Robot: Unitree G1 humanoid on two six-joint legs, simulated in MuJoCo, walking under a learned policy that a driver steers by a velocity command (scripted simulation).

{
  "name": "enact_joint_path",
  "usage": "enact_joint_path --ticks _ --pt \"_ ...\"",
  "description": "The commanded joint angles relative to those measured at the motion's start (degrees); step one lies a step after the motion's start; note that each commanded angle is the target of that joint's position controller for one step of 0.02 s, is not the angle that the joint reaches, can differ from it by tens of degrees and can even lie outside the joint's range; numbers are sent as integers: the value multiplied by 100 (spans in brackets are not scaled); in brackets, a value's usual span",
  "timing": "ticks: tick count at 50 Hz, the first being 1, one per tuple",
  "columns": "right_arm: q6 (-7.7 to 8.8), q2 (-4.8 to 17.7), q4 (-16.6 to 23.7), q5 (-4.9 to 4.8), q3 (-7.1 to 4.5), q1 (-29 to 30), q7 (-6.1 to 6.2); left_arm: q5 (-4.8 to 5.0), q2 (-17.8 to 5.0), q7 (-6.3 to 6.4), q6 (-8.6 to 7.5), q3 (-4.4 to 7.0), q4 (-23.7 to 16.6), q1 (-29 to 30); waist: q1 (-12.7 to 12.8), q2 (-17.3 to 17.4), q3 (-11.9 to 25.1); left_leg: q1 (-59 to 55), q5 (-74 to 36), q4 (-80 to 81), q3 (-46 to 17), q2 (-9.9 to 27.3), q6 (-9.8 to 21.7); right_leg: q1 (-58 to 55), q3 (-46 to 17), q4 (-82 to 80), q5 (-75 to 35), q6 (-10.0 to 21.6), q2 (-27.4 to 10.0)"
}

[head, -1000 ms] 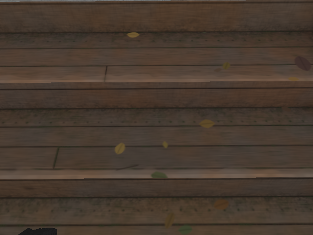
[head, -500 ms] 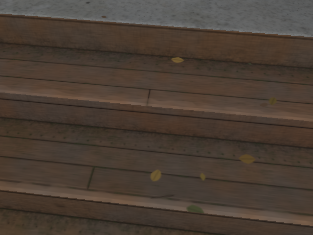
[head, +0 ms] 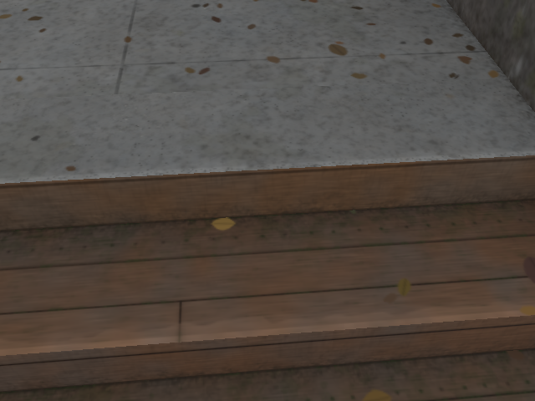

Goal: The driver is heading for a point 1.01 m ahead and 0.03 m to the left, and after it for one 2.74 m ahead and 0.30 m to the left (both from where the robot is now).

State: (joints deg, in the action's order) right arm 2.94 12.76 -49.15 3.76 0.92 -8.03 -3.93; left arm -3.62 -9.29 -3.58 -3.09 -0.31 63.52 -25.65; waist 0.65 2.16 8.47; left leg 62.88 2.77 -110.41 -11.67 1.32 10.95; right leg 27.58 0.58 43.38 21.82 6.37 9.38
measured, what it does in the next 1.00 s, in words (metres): climbs: left foot 0.15 m higher, then right foot 0.15 m higher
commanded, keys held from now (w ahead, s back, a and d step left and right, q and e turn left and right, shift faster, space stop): w+e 0.06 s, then w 0.94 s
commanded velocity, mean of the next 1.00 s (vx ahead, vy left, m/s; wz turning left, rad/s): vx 0.50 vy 0.00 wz -0.16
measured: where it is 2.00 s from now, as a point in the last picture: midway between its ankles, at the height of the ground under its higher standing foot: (284, 101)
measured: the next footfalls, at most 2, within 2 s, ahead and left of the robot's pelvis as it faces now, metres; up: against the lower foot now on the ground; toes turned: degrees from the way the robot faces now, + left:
left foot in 0.24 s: +0.35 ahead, +0.15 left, +0.15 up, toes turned -4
right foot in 0.86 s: +0.70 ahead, -0.09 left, +0.30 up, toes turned -13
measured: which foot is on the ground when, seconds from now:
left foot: up 0.00-0.22, down 0.24-0.88, up 0.90-1.00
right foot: down 0.00-0.26, up 0.28-0.84, down 0.86-1.00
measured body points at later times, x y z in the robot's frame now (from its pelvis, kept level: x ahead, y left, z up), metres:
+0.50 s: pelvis +0.30 +0.08 +0.16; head +0.29 +0.09 +0.61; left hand +0.46 +0.30 +0.03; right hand +0.21 -0.13 +0.00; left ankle +0.31 +0.15 -0.55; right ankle +0.32 -0.10 -0.35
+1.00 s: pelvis +0.61 +0.00 +0.26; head +0.61 +0.02 +0.71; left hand +0.79 +0.20 +0.14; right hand +0.54 -0.22 +0.11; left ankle +0.47 +0.17 -0.29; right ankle +0.66 -0.08 -0.40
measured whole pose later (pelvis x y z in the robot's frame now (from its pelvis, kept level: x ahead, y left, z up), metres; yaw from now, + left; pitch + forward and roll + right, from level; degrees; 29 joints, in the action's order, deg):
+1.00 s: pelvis +0.61 +0.00 +0.26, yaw -8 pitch +5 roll -4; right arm 5.8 10.6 -64.1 3.0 -1.6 -23.9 -6.3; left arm -3.1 -8.9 -2.8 -2.7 0.7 51.4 -4.5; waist 1.5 2.1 6.5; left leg 28.6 1.7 -90.8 -11.7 -3.5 7.8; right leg 40.3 10.0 59.1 24.1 6.9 3.2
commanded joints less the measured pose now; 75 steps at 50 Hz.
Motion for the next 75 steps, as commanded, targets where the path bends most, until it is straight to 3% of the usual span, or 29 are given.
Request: enact_joint_path --ticks 1,5,8,12,13,14,15,17,20,22,33,34,35,37,38,39,43,44,45,46,47,49,52,55,61,69,72,73,75 --pt "28 -172 286 -158 151 80 92 -230 -34 51 -372 -116 -429 637 -339 -649 -419 319 640 -829 1011 87 -145 706 -1582 -2324 -776 887 -957" --pt "86 -30 1114 -49 286 1929 272 -411 -100 -21 -337 -173 217 -994 303 -190 -581 2007 1500 482 916 351 -85 -1219 -2207 -2242 -580 669 -1408" --pt "-167 -494 1469 -15 427 2662 160 105 -299 -244 -401 -180 -617 191 72 -830 -915 -1832 1657 2600 1955 414 -670 1622 -1904 -3795 -1097 929 -1749" --pt "-196 511 1019 -175 38 1050 -29 354 -1445 -267 -555 236 -565 -146 -520 -1180 -112 -2978 1557 5155 2183 -593 -643 -1872 -1191 -2022 -8349 640 -1906" --pt "-101 775 555 -91 -92 -364 9 68 -980 -299 -535 248 -328 -608 -646 -484 995 -5044 -788 5381 734 -43 25 -1153 -1200 3 -7696 303 -1551" --pt "-47 992 36 -86 -158 -1780 36 -181 -82 -378 -528 52 -330 -1459 -651 1490 2545 -7679 408 7204 -2760 1272 1331 1202 -1424 1665 -2791 79 -548" --pt "-107 1050 -154 112 -201 -2582 157 93 -351 -442 -333 260 -283 -398 -1383 1537 1273 -6858 3608 8758 -4878 1550 1075 2662 -2161 4357 -1628 62 -85" --pt "140 812 -427 -117 -217 -1299 234 237 -307 -223 -314 290 -455 441 -692 675 -351 -4858 4243 8569 -3366 1344 630 3544 -1849 6112 -2459 247 -436" --pt "88 -754 -776 -81 125 -284 290 109 -55 26 -194 128 -692 936 96 -421 -75 -3883 1762 8562 -1782 1315 232 3428 -1727 6509 -2564 599 -795" --pt "124 -867 -1060 10 148 -441 268 136 84 18 -127 3 -781 1106 291 -444 -136 -3987 995 8719 -693 1013 -85 4037 -1644 6459 -2591 744 -845" --pt "188 -653 -2081 500 246 -3073 137 195 22 3 -72 -330 -1641 3227 -387 106 -1023 -6247 306 9433 165 1076 199 7068 -358 7188 -1983 908 -1259" --pt "433 -323 -1746 -570 106 -2512 376 240 428 305 -23 -328 -2388 3935 -66 -446 -1814 -4591 1375 10035 386 883 -116 5655 562 6455 -609 31 -1385" --pt "272 -735 -2180 385 339 -3487 150 301 -95 120 129 -381 -2319 4498 -714 27 -655 -5603 654 9982 188 1089 172 6006 239 5548 -2328 478 -1478" --pt "208 -632 -2142 379 336 -3677 -110 142 220 -32 385 -403 -2618 5134 -734 546 -1003 -5477 -872 10668 442 1411 149 5179 623 4612 -1829 472 -1618" --pt "271 -276 -1759 -692 50 -3214 503 349 221 150 285 -344 -2526 4213 -589 -485 -1770 -5201 -1137 11279 732 1068 -123 4074 1434 4362 -323 30 -1361" --pt "343 -317 -1862 170 318 -2921 -56 51 419 -126 427 -424 -2748 4878 -161 998 -675 -4840 -2966 10685 1138 1297 157 2774 866 3632 -1058 445 -1275" --pt "529 967 -1788 -68 -168 -2888 -229 199 -172 -186 386 -75 -2499 3442 467 1037 -139 -6863 -8970 8986 1548 1548 -34 963 1165 1705 -383 389 -467" --pt "510 591 -1725 263 -179 -3141 -258 131 -433 -108 355 21 -2087 2215 520 443 977 -5458 -8327 7654 1241 1268 -386 -1594 123 2073 -2318 861 -819" --pt "539 261 -1389 -726 -263 -3142 295 286 -648 322 205 290 -1416 0 1152 -107 1478 -4287 -5746 5652 1406 626 -534 -3068 -1957 1566 -437 1276 -1817" --pt "296 -244 -1554 38 -82 -2326 -306 -173 -829 121 399 182 -1089 -463 1477 -1323 1503 -2575 35 3325 224 -638 -488 -3327 -4316 -1420 -98 1716 -2153" --pt "305 -162 -1322 -122 -310 -2008 -451 -173 -1123 122 172 357 -893 -508 1119 -1264 265 -1425 -155 1173 -748 -683 -432 -2383 -4736 -1920 1024 1347 -2262" --pt "375 -276 -1167 -31 -319 -1439 -271 106 -520 87 -9 319 -714 720 492 -195 -441 -924 -175 -78 -581 -614 -202 -892 -3791 -1783 319 1480 -2334" --pt "160 -576 -715 -188 -86 -1081 -92 -61 546 -33 -50 -72 -382 1650 -501 154 -271 70 -510 -752 -423 -280 489 -398 -2244 -2056 -1274 781 -2405" --pt "61 -703 -627 -153 20 -873 -155 -96 473 46 -245 -44 -489 1941 -807 -158 -619 9 134 -411 296 112 466 401 -320 -2595 -975 475 -1832" --pt "56 -235 583 -284 175 1724 -60 -562 67 91 -200 -232 322 -613 203 -380 -621 1728 -224 506 907 259 544 -1562 214 -3040 -1335 351 -1919" --pt "-249 -190 847 -241 0 1598 -219 21 -1270 -71 -504 8 -46 -683 -500 -1143 -587 -1630 1919 4378 2392 -597 -88 -2876 1042 -2692 -9327 347 -2760" --pt "-80 516 29 -376 -271 -1101 25 -313 -958 -158 -509 38 -315 -869 -889 -263 1305 -6396 823 5658 -468 -297 715 -134 595 402 -7425 -222 -1973" --pt "-152 775 -425 -73 -308 -2389 67 -206 -660 -295 -363 62 -528 -21 -1327 781 1272 -7038 1744 7645 -2625 437 1124 1398 168 2593 -1448 -405 -787" --pt "104 782 -588 -25 -498 -1975 247 11 -425 -223 -293 83 -656 397 -1004 427 125 -5241 3072 8233 -3154 610 791 2486 -1479 5804 -2007 -83 -805"
Keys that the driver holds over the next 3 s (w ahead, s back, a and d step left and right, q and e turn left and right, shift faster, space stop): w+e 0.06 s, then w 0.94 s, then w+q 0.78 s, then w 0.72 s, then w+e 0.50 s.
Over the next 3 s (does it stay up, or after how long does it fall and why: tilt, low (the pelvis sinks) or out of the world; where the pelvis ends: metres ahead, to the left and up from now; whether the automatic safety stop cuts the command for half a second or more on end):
stays up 1.67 0.15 0.47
